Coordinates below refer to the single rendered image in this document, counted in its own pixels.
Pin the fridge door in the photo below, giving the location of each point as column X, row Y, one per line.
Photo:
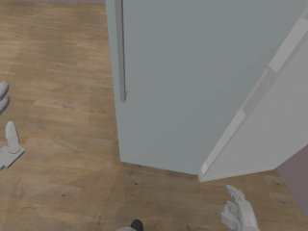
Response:
column 189, row 67

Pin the robot left hand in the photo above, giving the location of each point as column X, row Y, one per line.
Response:
column 8, row 154

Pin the robot right hand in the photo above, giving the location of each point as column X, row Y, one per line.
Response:
column 240, row 215

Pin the handle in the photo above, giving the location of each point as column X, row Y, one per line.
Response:
column 119, row 22

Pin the robot left foot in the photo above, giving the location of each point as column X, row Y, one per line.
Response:
column 137, row 225

